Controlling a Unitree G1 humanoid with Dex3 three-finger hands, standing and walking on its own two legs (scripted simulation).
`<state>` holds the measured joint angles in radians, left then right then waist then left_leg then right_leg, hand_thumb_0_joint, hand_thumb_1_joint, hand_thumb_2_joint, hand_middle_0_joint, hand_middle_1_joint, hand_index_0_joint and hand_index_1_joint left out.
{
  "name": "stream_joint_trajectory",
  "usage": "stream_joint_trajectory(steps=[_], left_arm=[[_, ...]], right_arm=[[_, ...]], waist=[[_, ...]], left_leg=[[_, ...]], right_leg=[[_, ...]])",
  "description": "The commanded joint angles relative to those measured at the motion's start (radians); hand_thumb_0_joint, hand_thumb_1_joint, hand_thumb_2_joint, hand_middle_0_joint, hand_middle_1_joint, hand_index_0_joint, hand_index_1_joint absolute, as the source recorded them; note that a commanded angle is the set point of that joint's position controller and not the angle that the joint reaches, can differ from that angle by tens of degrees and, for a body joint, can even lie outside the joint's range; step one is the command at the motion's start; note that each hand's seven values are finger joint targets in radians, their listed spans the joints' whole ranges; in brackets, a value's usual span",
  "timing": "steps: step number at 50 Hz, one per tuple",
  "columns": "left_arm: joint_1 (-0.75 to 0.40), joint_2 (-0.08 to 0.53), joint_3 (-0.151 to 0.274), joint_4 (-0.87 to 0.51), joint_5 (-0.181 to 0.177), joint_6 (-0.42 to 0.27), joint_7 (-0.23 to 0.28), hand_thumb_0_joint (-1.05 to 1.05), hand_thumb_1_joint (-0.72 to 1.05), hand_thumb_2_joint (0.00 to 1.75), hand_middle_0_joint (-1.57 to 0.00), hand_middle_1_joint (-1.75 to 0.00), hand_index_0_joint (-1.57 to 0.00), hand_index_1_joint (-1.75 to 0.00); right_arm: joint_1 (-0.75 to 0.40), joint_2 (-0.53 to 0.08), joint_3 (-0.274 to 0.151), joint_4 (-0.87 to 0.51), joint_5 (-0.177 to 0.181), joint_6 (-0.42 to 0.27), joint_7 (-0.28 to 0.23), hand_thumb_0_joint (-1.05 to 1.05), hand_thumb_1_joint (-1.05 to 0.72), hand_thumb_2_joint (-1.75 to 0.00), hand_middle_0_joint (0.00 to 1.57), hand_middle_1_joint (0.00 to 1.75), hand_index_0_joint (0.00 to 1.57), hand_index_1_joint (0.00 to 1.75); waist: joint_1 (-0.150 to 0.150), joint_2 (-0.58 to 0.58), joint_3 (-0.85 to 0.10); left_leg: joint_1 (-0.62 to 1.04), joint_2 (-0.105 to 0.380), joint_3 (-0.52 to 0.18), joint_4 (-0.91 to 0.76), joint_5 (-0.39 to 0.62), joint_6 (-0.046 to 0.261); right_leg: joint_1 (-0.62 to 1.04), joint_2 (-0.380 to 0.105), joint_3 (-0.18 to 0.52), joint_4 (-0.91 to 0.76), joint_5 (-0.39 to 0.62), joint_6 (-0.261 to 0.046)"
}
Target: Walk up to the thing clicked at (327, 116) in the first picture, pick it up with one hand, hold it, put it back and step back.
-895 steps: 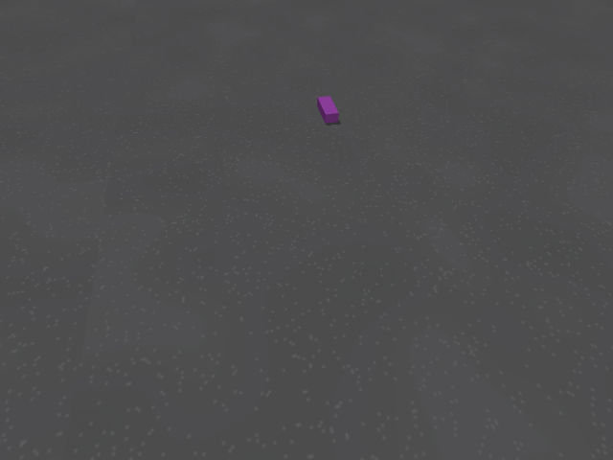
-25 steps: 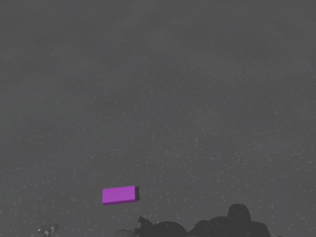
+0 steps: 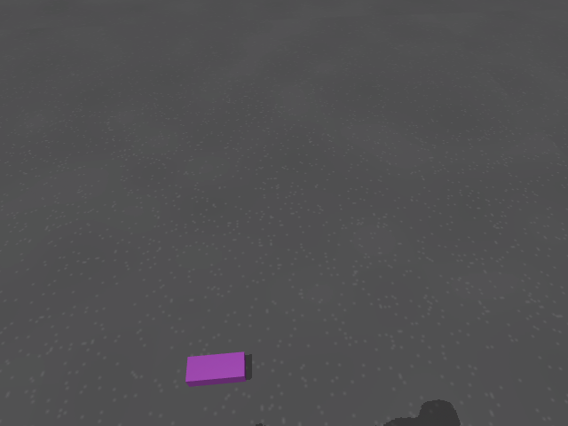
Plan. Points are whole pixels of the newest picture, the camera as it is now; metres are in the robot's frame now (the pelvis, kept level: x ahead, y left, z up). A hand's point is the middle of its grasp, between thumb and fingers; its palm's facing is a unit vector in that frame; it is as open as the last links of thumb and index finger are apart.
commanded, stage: walk up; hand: left
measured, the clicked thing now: (216, 369) +0.43 +0.24 -0.75
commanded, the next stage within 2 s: stand in 0.78 s
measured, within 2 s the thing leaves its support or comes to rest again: neither
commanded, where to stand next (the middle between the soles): +0.05 +0.00 m, yaw +0 degrees
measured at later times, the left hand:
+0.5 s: hand out of the picture +0.10 +0.26 -0.15, palm faces -0.01 -0.95 -0.30, open 7.4 cm
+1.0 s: hand out of the picture +0.08 +0.27 -0.15, palm faces -0.03 -0.94 -0.33, open 7.4 cm
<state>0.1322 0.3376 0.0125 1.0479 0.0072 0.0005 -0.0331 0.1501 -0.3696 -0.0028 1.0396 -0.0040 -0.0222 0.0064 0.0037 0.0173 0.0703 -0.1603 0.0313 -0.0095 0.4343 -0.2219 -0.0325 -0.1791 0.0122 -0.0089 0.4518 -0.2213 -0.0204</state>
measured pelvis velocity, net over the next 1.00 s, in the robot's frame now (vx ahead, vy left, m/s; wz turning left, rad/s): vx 0.01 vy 0.02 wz -0.01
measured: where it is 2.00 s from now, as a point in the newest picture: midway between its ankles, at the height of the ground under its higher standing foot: outside the picture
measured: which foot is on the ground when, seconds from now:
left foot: down 0.00-1.00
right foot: down 0.00-1.00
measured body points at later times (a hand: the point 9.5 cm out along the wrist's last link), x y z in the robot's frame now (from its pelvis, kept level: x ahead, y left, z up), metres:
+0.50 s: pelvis +0.01 +0.02 +0.01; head +0.02 +0.02 +0.46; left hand +0.10 +0.31 -0.13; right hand +0.09 -0.29 -0.12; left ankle +0.01 +0.14 -0.74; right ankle +0.02 -0.11 -0.74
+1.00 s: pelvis +0.01 +0.02 +0.01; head +0.02 +0.02 +0.46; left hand +0.09 +0.32 -0.12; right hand +0.09 -0.28 -0.13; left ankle +0.01 +0.14 -0.74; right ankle +0.02 -0.11 -0.74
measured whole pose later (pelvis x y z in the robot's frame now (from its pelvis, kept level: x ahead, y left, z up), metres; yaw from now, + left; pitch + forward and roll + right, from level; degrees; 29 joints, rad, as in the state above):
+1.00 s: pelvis +0.01 +0.02 +0.01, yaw +0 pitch -2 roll +0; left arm 0.10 0.35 0.00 1.14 0.01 -0.02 -0.02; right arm 0.10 -0.35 -0.01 1.14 -0.01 -0.01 0.01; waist 0.00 0.00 0.06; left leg -0.09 0.00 0.01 0.30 -0.17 0.00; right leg -0.11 -0.02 0.01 0.32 -0.16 0.01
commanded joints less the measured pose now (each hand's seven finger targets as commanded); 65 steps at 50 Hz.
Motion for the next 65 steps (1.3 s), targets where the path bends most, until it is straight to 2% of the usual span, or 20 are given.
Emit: stream_joint_trajectory(steps=[1,6,10,12,14,21,27,33,38,39,42,45,49,54,57,58,59,61,64,65], left_arm=[[-0.090,0.224,0.057,-0.051,-0.009,-0.028,0.024,0.00,0.90,0.90,-0.20,-0.30,-0.20,-0.30],[-0.099,0.223,0.055,-0.021,-0.006,-0.025,0.025,0.00,0.90,0.90,-0.20,-0.30,-0.20,-0.30],[-0.086,0.215,0.051,-0.001,-0.010,-0.023,0.026,0.00,0.90,0.90,-0.20,-0.30,-0.20,-0.30],[-0.098,0.219,0.051,0.006,-0.008,-0.023,0.027,0.00,0.90,0.90,-0.20,-0.30,-0.20,-0.30],[-0.098,0.216,0.050,0.013,-0.009,-0.021,0.027,0.00,0.90,0.90,-0.20,-0.30,-0.20,-0.30],[-0.096,0.213,0.046,0.031,-0.007,-0.018,0.027,0.00,0.90,0.90,-0.20,-0.30,-0.20,-0.30],[-0.100,0.211,0.045,0.038,-0.005,-0.019,0.030,0.00,0.90,0.90,-0.20,-0.30,-0.20,-0.30],[-0.104,0.209,0.042,0.041,-0.001,-0.017,0.030,0.00,0.90,0.90,-0.20,-0.30,-0.20,-0.30],[-0.102,0.211,0.044,0.047,-0.002,-0.017,0.030,0.00,0.90,0.90,-0.20,-0.30,-0.20,-0.30],[-0.095,0.217,0.036,0.036,0.004,-0.026,0.032,0.00,0.90,0.90,-0.20,-0.30,-0.20,-0.30],[-0.083,0.219,0.035,0.039,0.003,-0.033,0.034,0.00,0.90,0.90,-0.20,-0.30,-0.20,-0.30],[-0.076,0.222,0.030,0.040,0.002,-0.033,0.037,0.00,0.90,0.90,-0.20,-0.30,-0.20,-0.30],[-0.075,0.219,0.028,0.034,0.000,-0.034,0.037,0.00,0.90,0.90,-0.20,-0.30,-0.20,-0.30],[-0.073,0.224,0.024,0.028,0.002,-0.034,0.041,0.00,0.90,0.90,-0.20,-0.30,-0.20,-0.30],[-0.064,0.228,0.022,0.028,0.001,-0.037,0.041,0.00,0.90,0.90,-0.20,-0.30,-0.20,-0.30],[-0.062,0.225,0.022,0.028,0.001,-0.037,0.041,0.00,0.90,0.90,-0.20,-0.30,-0.20,-0.30],[-0.069,0.232,0.023,0.025,0.003,-0.037,0.041,0.00,0.90,0.90,-0.20,-0.30,-0.20,-0.30],[-0.069,0.230,0.022,0.030,-0.002,-0.033,0.042,0.00,0.90,0.90,-0.20,-0.30,-0.20,-0.30],[-0.063,0.234,0.023,0.028,0.001,-0.034,0.041,0.00,0.90,0.90,-0.20,-0.30,-0.20,-0.30],[-0.068,0.234,0.024,0.027,0.004,-0.034,0.041,0.00,0.90,0.90,-0.20,-0.30,-0.20,-0.30]], right_arm=[[-0.046,-0.198,-0.037,-0.041,-0.001,-0.030,-0.014,0.00,-0.90,-0.90,0.20,0.30,0.20,0.30],[-0.066,-0.203,-0.036,-0.020,-0.002,-0.026,-0.015,0.00,-0.90,-0.90,0.20,0.30,0.20,0.30],[-0.084,-0.203,-0.034,-0.007,-0.003,-0.028,-0.016,0.00,-0.90,-0.90,0.20,0.30,0.20,0.30],[-0.084,-0.203,-0.035,0.002,-0.002,-0.028,-0.017,0.00,-0.90,-0.90,0.20,0.30,0.20,0.30],[-0.093,-0.203,-0.036,0.005,-0.003,-0.027,-0.018,0.00,-0.90,-0.90,0.20,0.30,0.20,0.30],[-0.105,-0.202,-0.039,0.020,-0.004,-0.030,-0.019,0.00,-0.90,-0.90,0.20,0.30,0.20,0.30],[-0.103,-0.197,-0.044,0.023,-0.005,-0.026,-0.019,0.00,-0.90,-0.90,0.20,0.30,0.20,0.30],[-0.107,-0.198,-0.045,0.028,-0.006,-0.023,-0.017,0.00,-0.90,-0.90,0.20,0.30,0.20,0.30],[-0.101,-0.191,-0.044,0.030,-0.005,-0.025,-0.016,0.00,-0.90,-0.90,0.20,0.30,0.20,0.30],[-0.106,-0.199,-0.044,0.037,-0.009,-0.020,-0.016,0.00,-0.90,-0.90,0.20,0.30,0.20,0.30],[-0.109,-0.199,-0.045,0.035,-0.009,-0.019,-0.014,0.00,-0.90,-0.90,0.20,0.30,0.20,0.30],[-0.107,-0.197,-0.044,0.040,-0.005,-0.016,-0.012,0.00,-0.90,-0.90,0.20,0.30,0.20,0.30],[-0.096,-0.199,-0.041,0.044,-0.005,-0.017,-0.011,0.00,-0.90,-0.90,0.20,0.30,0.20,0.30],[-0.091,-0.199,-0.039,0.043,-0.005,-0.013,-0.012,0.00,-0.90,-0.90,0.20,0.30,0.20,0.30],[-0.088,-0.195,-0.037,0.043,-0.004,-0.011,-0.010,0.00,-0.90,-0.90,0.20,0.30,0.20,0.30],[-0.091,-0.197,-0.036,0.044,-0.003,-0.011,-0.010,0.00,-0.90,-0.90,0.20,0.30,0.20,0.30],[-0.085,-0.192,-0.035,0.042,-0.006,-0.011,-0.011,0.00,-0.90,-0.90,0.20,0.30,0.20,0.30],[-0.088,-0.196,-0.034,0.045,-0.006,-0.009,-0.010,0.00,-0.90,-0.90,0.20,0.30,0.20,0.30],[-0.089,-0.198,-0.035,0.043,-0.007,-0.008,-0.009,0.00,-0.90,-0.90,0.20,0.30,0.20,0.30],[-0.087,-0.201,-0.036,0.041,-0.006,-0.009,-0.009,0.00,-0.90,-0.90,0.20,0.30,0.20,0.30]], waist=[[0.000,-0.067,-0.093],[-0.002,-0.046,-0.089],[0.006,-0.011,-0.098],[0.001,-0.017,-0.113],[0.002,-0.002,-0.095],[0.004,0.008,-0.119],[-0.002,-0.015,-0.118],[-0.002,-0.011,-0.088],[-0.004,-0.014,-0.079],[0.002,0.010,-0.079],[0.003,-0.004,-0.111],[-0.002,-0.016,-0.102],[-0.003,-0.014,-0.106],[-0.005,-0.014,-0.096],[-0.005,-0.030,-0.107],[-0.005,-0.023,-0.100],[-0.008,-0.026,-0.100],[-0.004,-0.020,-0.070],[-0.003,-0.017,-0.068],[-0.005,-0.016,-0.079]], left_leg=[[0.039,0.080,-0.069,-0.086,0.097,0.053],[0.041,0.086,-0.071,-0.109,0.098,0.053],[0.051,0.096,-0.076,-0.128,0.141,0.052],[0.051,0.102,-0.075,-0.133,0.160,0.053],[0.041,0.103,-0.079,-0.148,0.154,0.051],[0.049,0.111,-0.077,-0.171,0.193,0.052],[0.073,0.110,-0.069,-0.168,0.202,0.053],[0.038,0.107,-0.077,-0.189,0.116,0.055],[0.035,0.102,-0.081,-0.198,0.110,0.050],[0.038,0.105,-0.082,-0.195,0.111,0.048],[0.069,0.108,-0.082,-0.182,0.173,0.050],[0.073,0.104,-0.084,-0.183,0.144,0.051],[0.075,0.107,-0.084,-0.183,0.187,0.050],[0.065,0.103,-0.082,-0.181,0.179,0.049],[0.089,0.107,-0.080,-0.171,0.210,0.052],[0.079,0.105,-0.082,-0.174,0.182,0.052],[0.070,0.105,-0.080,-0.176,0.195,0.051],[0.051,0.101,-0.084,-0.189,0.142,0.048],[0.040,0.098,-0.083,-0.190,0.105,0.048],[0.042,0.102,-0.086,-0.189,0.124,0.051]], right_leg=[[0.014,-0.133,0.156,-0.160,0.089,-0.024],[0.025,-0.129,0.140,-0.175,0.082,-0.018],[0.049,-0.125,0.127,-0.169,0.138,-0.013],[0.074,-0.128,0.124,-0.166,0.176,-0.014],[0.068,-0.124,0.117,-0.169,0.161,-0.009],[0.113,-0.133,0.114,-0.160,0.212,-0.004],[0.096,-0.130,0.111,-0.173,0.201,0.000],[0.086,-0.128,0.114,-0.183,0.147,0.002],[0.079,-0.124,0.114,-0.182,0.139,0.004],[0.083,-0.135,0.117,-0.185,0.129,0.007],[0.096,-0.139,0.114,-0.176,0.180,0.005],[0.079,-0.137,0.111,-0.184,0.156,0.007],[0.093,-0.139,0.110,-0.171,0.185,0.005],[0.085,-0.140,0.105,-0.176,0.186,0.008],[0.082,-0.142,0.105,-0.174,0.208,0.008],[0.080,-0.141,0.105,-0.180,0.192,0.010],[0.089,-0.143,0.105,-0.173,0.204,0.009],[0.072,-0.141,0.108,-0.181,0.145,0.007],[0.074,-0.141,0.109,-0.187,0.116,0.004],[0.086,-0.143,0.109,-0.181,0.142,0.003]])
